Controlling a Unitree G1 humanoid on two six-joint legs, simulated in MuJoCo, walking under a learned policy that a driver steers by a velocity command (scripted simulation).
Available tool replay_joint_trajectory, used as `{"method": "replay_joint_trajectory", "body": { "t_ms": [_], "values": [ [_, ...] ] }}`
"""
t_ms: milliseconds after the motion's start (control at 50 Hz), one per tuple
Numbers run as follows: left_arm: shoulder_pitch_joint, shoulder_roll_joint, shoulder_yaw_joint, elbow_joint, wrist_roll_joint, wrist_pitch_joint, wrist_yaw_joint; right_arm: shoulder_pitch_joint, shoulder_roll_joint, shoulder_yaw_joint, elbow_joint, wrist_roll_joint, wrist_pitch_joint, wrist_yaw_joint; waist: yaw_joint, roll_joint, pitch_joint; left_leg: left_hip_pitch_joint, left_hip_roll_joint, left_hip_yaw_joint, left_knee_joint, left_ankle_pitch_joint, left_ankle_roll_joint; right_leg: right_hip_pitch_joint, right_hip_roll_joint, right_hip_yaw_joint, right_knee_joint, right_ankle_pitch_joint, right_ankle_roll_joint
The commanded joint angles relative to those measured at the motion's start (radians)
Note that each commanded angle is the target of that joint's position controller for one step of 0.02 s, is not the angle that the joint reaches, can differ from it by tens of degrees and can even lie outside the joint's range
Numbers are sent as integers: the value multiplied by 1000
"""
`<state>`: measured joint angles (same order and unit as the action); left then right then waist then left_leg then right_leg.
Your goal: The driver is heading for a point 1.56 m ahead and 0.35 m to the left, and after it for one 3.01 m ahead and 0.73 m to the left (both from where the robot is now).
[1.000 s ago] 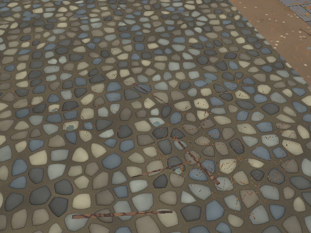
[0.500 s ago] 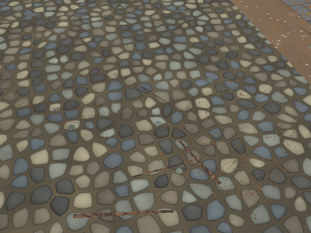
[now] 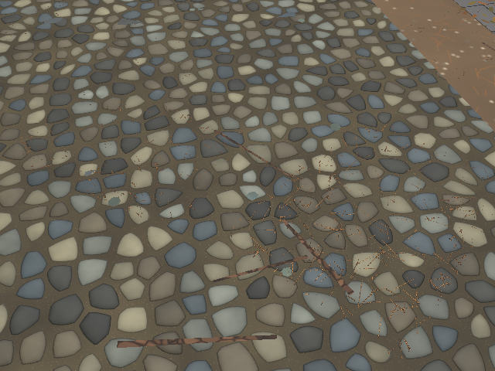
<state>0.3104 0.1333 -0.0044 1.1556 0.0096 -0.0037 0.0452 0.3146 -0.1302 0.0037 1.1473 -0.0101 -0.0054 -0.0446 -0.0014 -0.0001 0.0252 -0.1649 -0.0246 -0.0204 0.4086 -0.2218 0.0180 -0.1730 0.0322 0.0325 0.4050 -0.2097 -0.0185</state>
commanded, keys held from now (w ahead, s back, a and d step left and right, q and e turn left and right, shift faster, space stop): no key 0.12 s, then w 0.38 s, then w+q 0.50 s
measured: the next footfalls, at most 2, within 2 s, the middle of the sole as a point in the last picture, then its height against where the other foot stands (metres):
left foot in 0.84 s outside the picture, level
right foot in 1.38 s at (251, 286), level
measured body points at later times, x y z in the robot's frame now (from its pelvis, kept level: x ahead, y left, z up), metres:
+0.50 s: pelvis +0.08 -0.03 -0.01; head +0.08 -0.04 +0.44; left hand +0.06 +0.21 -0.15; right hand +0.03 -0.26 -0.17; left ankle +0.01 +0.09 -0.71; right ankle +0.03 -0.10 -0.74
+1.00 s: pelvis +0.34 +0.02 -0.01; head +0.37 +0.02 +0.43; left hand +0.35 +0.26 -0.15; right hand +0.44 -0.23 -0.16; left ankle +0.37 +0.04 -0.74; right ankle +0.30 -0.13 -0.65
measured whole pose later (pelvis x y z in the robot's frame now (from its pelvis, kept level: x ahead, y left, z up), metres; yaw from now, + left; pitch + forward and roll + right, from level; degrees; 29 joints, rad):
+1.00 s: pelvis +0.34 +0.02 -0.01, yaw +13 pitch +0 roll +1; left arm 0.25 0.18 0.03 0.94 0.03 -0.10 0.00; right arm 0.25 -0.23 -0.07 0.99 -0.01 -0.05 0.01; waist 0.00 0.00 0.07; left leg -0.26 -0.17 0.07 0.45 -0.19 0.17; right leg -0.45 -0.06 0.02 1.25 -0.30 -0.04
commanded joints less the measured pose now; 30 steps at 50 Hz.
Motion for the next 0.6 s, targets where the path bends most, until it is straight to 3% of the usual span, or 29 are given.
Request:
{"method": "replay_joint_trajectory", "body": {
  "t_ms": [20, 120, 140, 180, 220, 260, 320, 340, 380, 400, 420, 440, 460, 480, 500, 540, 600],
  "values": [
    [76, 70, 10, -3, 0, -3, 2, 77, -70, -10, -4, 0, -3, -3, 0, 2, 59, -39, 95, -86, -80, 60, 31, -26, -96, 86, -74, 67, -30],
    [80, 67, 10, -1, 0, -3, 3, 82, -66, -10, -2, 0, -4, -3, 0, 2, 60, -37, 95, -85, -79, 65, 31, -24, -97, 85, -73, 71, -30],
    [89, 62, 8, 1, 1, -3, 2, 90, -62, -9, 1, -1, -3, -3, 0, 3, 39, -30, 88, -84, -89, -11, 32, -17, -89, 83, -82, -4, -31],
    [89, 85, 19, -8, 4, 3, 0, 92, -90, -22, -7, -4, 3, -1, -1, 8, 62, -64, 59, -81, -73, -252, 52, -56, -54, 71, -54, -236, -50],
    [83, 91, 26, -30, 11, 9, -7, 95, -101, -30, -27, -8, 10, 5, -5, 18, 129, -132, 60, -116, -65, -486, 89, -144, -40, 82, -20, -459, -79],
    [62, 66, 24, -58, 13, -1, -13, 124, -95, -33, -35, -6, 4, 7, -21, 40, 166, -119, 102, -195, -84, -534, 122, -219, -38, 90, 37, -453, -86],
    [-2, 37, 20, -110, 25, -34, -31, 203, -164, -65, -18, -9, -9, 9, -53, 164, 123, 27, 261, -424, -231, -566, 210, -308, 11, -48, 236, -212, -60],
    [-22, 56, 24, -125, 28, -46, -36, 192, -168, -71, -23, -8, -11, 12, -50, 151, 132, -9, 289, -447, -254, -552, 224, -289, -11, -59, 259, -191, -58],
    [30, 48, 27, -126, 18, -64, -46, 124, -167, -75, -46, -4, -17, 17, 4, 125, 142, -125, 260, -382, -227, -512, 206, -148, -15, -66, 173, -212, -70],
    [124, 33, 27, -98, 11, -71, -47, 64, -159, -75, -65, 1, -20, 19, 57, 113, 150, -239, 212, -311, -170, -481, 179, 14, 1, -70, 70, -195, -82],
    [242, 50, 36, -59, 7, -78, -40, -4, -135, -71, -95, 4, -29, 20, 110, 47, 151, -389, 141, -218, -52, -409, 139, 210, -25, 6, -23, -183, -93],
    [371, 148, 63, -31, 9, -84, -28, -74, -66, -52, -143, 13, -45, 28, 164, -186, 129, -557, 0, -23, 247, -303, 79, 341, -218, 337, -196, -404, -145],
    [460, 213, 85, -2, 7, -76, -30, -92, -83, -54, -176, -18, -57, 37, 167, -271, 137, -667, -19, 69, 478, -302, 72, 374, -389, 587, -276, -405, -209],
    [388, 165, 74, -23, 14, -71, -28, -100, -123, -64, -170, -40, -61, 46, 117, -118, 166, -679, 34, 30, 605, -256, 81, 310, -388, 549, -252, -327, -218],
    [313, 143, 66, -52, 15, -75, -30, -80, -96, -60, -161, -34, -68, 55, 75, -58, 164, -655, 60, 17, 645, -185, 80, 261, -355, 463, -253, -223, -205],
    [228, 123, 57, -81, 14, -89, -28, -76, -87, -61, -156, -24, -70, 73, 31, -45, 139, -619, 87, 17, 654, -74, 67, 236, -293, 296, -287, -87, -168],
    [266, 92, 41, -56, 12, -103, -22, -103, -82, -64, -170, -21, -50, 80, 17, -78, 105, -614, 52, 52, 662, -1, 60, 252, -233, 94, -256, 311, -126]
  ]
}}
Keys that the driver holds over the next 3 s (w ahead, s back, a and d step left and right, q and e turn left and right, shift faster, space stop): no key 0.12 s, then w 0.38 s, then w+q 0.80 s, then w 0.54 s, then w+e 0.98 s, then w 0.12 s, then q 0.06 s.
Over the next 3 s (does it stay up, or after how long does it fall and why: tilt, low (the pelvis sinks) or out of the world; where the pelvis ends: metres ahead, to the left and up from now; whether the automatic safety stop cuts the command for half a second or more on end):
stays up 1.36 0.34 -0.02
